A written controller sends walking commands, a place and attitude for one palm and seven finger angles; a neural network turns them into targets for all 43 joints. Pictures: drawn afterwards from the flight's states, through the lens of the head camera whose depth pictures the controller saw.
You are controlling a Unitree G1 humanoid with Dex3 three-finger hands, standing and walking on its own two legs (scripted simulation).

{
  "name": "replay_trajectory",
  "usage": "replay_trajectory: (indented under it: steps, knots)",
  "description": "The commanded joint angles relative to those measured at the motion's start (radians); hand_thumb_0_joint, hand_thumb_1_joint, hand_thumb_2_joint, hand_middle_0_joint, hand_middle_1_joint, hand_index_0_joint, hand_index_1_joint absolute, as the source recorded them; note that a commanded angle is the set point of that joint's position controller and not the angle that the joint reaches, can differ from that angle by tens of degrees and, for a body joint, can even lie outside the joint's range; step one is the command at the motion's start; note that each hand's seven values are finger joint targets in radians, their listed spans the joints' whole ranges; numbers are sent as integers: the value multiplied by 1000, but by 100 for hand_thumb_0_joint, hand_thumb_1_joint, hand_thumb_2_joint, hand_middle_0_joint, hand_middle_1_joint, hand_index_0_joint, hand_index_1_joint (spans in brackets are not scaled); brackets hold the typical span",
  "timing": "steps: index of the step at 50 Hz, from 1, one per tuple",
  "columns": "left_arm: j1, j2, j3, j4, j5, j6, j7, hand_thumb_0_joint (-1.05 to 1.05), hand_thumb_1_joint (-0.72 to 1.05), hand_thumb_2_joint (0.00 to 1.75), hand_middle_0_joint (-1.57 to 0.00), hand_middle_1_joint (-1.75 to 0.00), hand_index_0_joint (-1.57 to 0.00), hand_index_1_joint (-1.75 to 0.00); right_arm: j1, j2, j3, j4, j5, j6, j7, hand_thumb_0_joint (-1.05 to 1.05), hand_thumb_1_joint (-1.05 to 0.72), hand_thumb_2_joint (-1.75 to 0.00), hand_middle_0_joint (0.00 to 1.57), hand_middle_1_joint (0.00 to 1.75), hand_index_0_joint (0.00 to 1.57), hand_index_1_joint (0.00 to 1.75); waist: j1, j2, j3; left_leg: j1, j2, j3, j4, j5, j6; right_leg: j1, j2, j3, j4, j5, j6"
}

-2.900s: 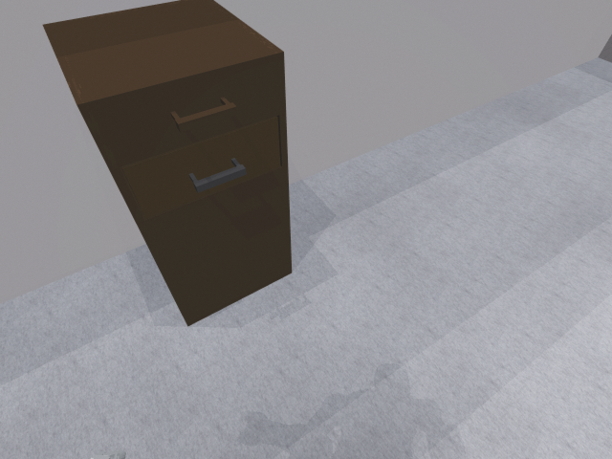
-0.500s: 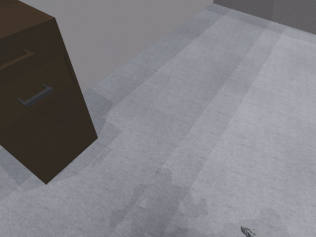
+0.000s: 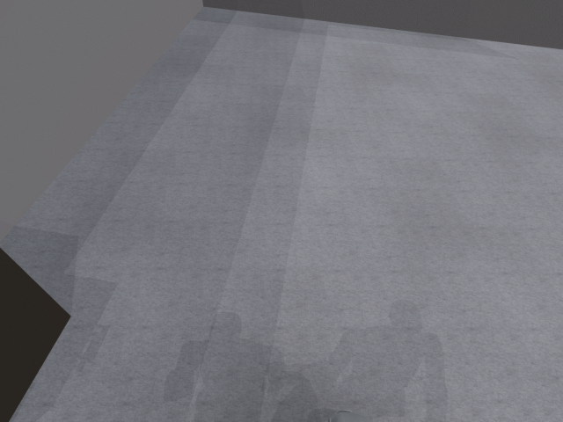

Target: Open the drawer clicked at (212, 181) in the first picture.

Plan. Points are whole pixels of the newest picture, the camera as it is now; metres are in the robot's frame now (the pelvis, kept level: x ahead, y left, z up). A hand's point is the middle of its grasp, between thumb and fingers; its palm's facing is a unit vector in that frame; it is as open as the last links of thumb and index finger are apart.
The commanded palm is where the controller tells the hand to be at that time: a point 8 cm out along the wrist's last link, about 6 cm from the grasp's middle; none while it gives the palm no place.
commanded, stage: walk to a spot facing it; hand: left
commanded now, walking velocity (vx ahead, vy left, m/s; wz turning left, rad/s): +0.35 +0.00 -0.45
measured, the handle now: out of the picture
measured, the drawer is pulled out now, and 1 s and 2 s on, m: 0.00 0.00 0.00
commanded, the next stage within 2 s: turn to face it in 1.02 s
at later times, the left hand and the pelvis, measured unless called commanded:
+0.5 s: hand (198, 405) +0.19 +0.14 -0.19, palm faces -0.07 -0.98 -0.18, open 7.3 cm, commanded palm none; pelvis +0.18 -0.05 -0.01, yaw -8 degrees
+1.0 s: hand (218, 247) +0.51 +0.14 -0.18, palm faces -0.25 -0.96 -0.12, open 7.4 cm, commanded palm none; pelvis +0.40 -0.01 +0.00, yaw -19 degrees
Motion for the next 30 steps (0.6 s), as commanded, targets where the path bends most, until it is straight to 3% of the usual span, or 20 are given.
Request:
replay_trajectory:
  steps: [1, 2, 3, 4, 5, 6, 7, 8, 9, 10, 12, 14, 16, 20, 25, 26, 27, 28, 29, 30]
  knots:
    - [-151, 20, -5, -130, -4, -62, 2, 0, 90, 90, -20, -30, -20, -30, 12, -181, -42, -44, -8, -28, -1, 0, -90, -90, 20, 30, 20, 30, -5, 181, 60, 20, 282, -163, -155, 29, 115, -28, 20, -46, -157, -50, -30]
    - [-141, 21, -4, -123, -3, -67, 4, 0, 90, 90, -20, -30, -20, -30, 17, -181, -41, -39, -9, -27, 1, 0, -90, -90, 20, 30, 20, 30, -2, 170, 47, 16, 278, -143, -123, 74, 106, 23, 37, -65, -193, -60, -41]
    - [-108, 26, -1, -109, -3, -74, 7, 0, 90, 90, -20, -30, -20, -30, 15, -181, -40, -36, -8, -26, 2, 0, -90, -90, 20, 30, 20, 30, 19, 158, 29, -3, 265, -115, -59, 141, 90, 106, 57, -78, -249, -42, -54]
    - [-3, 46, 6, -72, -2, -83, 13, 0, 90, 90, -20, -30, -20, -30, -2, -181, -38, -38, -4, -25, 3, 0, -90, -90, 20, 30, 20, 30, 80, 106, -27, -56, 232, -64, 111, 242, 61, 280, 91, -100, -341, 10, -75]
    - [155, 121, 19, -16, 1, -97, 25, 0, 90, 90, -20, -30, -20, -30, -2, -155, -31, -45, 6, -25, 16, 0, -90, -90, 20, 30, 20, 30, 147, -38, -120, -225, 184, 12, 353, 267, 13, 569, 52, -34, -392, 18, -115]
    - [296, 246, 48, 24, -1, -110, 43, 0, 90, 90, -20, -30, -20, -30, -22, -74, -7, -86, 18, -26, 25, 0, -90, -90, 20, 30, 20, 30, 200, -297, -203, -553, 53, 20, 649, -231, -43, 807, -236, 387, -480, -77, -211]
    - [356, 299, 57, 45, -28, -104, 58, 0, 90, 90, -20, -30, -20, -30, -135, -88, -6, -132, 14, -23, 20, 0, -90, -90, 20, 30, 20, 30, 219, -296, -199, -688, 4, -128, 833, -304, -36, 793, -328, 615, -565, 58, -269]
    - [305, 276, 56, 38, -31, -108, 68, 0, 90, 90, -20, -30, -20, -30, -143, -113, -19, -125, 15, -23, 17, 0, -90, -90, 20, 30, 20, 30, 191, -201, -166, -692, 43, -214, 895, -207, -24, 721, -323, 555, -573, 32, -285]
    - [235, 231, 41, 25, -28, -115, 68, 0, 90, 90, -20, -30, -20, -30, -164, -101, -22, -114, 16, -23, 20, 0, -90, -90, 20, 30, 20, 30, 165, -154, -99, -679, 66, -229, 914, -131, -24, 603, -286, 501, -596, -9, -266]
    - [159, 180, 26, 13, -28, -119, 70, 0, 90, 90, -20, -30, -20, -30, -159, -97, -24, -97, 10, -20, 19, 0, -90, -90, 20, 30, 20, 30, 124, -81, -37, -649, 82, -249, 881, -70, -25, 508, -253, 429, -614, -13, -251]
    - [97, 116, -1, 9, -20, -135, 73, 0, 90, 90, -20, -30, -20, -30, -112, -64, -22, -58, -1, -2, 22, 0, -90, -90, 20, 30, 20, 30, 60, -63, 38, -558, 86, -234, 798, 2, -44, 340, -182, 266, -632, 148, -213]
    - [103, 93, -13, 25, -16, -146, 74, 0, 90, 90, -20, -30, -20, -30, -69, -42, -21, -41, -3, 11, 25, 0, -90, -90, 20, 30, 20, 30, 27, -92, 57, -524, 65, -217, 742, 43, -54, 290, -135, 187, -639, 224, -203]
    - [130, 79, -17, 47, -15, -156, 76, 0, 90, 90, -20, -30, -20, -30, -87, -30, -22, -43, -1, 12, 32, 0, -90, -90, 20, 30, 20, 30, 23, -106, 68, -527, 58, -210, 675, 90, -58, 287, -113, 170, -655, 239, -210]
    - [182, 77, -18, 77, -13, -166, 81, 0, 90, 90, -20, -30, -20, -30, -215, -27, -24, -92, 5, 2, 47, 0, -90, -90, 20, 30, 20, 30, 49, -104, 87, -551, 57, -213, 509, 148, -49, 334, -123, 188, -667, 198, -226]
    - [218, 102, -13, 103, -7, -163, 88, 0, 90, 90, -20, -30, -20, -30, -316, -24, -20, -126, 12, -17, 56, 0, -90, -90, 20, 30, 20, 30, 73, -91, 112, -427, 26, -203, 307, 116, -11, 355, -154, 202, -628, 214, -211]
    - [215, 110, -11, 104, -8, -162, 88, 0, 90, 90, -20, -30, -20, -30, -295, -29, -22, -121, 11, -21, 54, 0, -90, -90, 20, 30, 20, 30, 58, -81, 103, -367, 10, -190, 272, 105, -4, 349, -155, 196, -597, 241, -208]
    - [200, 118, -8, 103, -9, -162, 87, 0, 90, 90, -20, -30, -20, -30, -227, -44, -27, -98, 9, -27, 48, 0, -90, -90, 20, 30, 20, 30, 19, -55, 77, -264, -13, -175, 221, 109, 3, 332, -140, 168, -514, 309, -196]
    - [197, 112, -6, 108, -13, -159, 84, 0, 90, 90, -20, -30, -20, -30, -109, -70, -33, -55, 3, -33, 39, 0, -90, -90, 20, 30, 20, 30, -26, -2, 12, -94, -46, -167, 165, 127, 12, 298, -83, 121, -346, 381, -172]
    - [222, 76, -7, 106, -21, -159, 79, 0, 90, 90, -20, -30, -20, -30, 51, -146, -52, -10, -8, -42, 26, 0, -90, -90, 20, 30, 20, 30, -81, 148, -109, 112, 50, -295, 89, 82, 42, 224, -1, 61, -79, 305, -131]
    - [306, 5, -21, 96, -30, -151, 68, 0, 90, 90, -20, -30, -20, -30, 141, -269, -76, 10, -13, -44, 18, 0, -90, -90, 20, 30, 20, 30, -65, 463, -190, 302, 327, -681, -38, 44, 117, -36, 142, -24, 264, -214, -81]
